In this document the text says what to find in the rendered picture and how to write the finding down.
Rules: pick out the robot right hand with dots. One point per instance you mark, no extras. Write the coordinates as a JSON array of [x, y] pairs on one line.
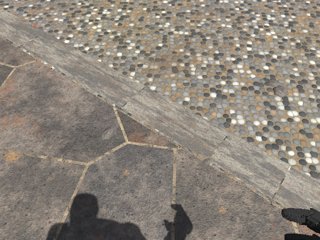
[[309, 218]]

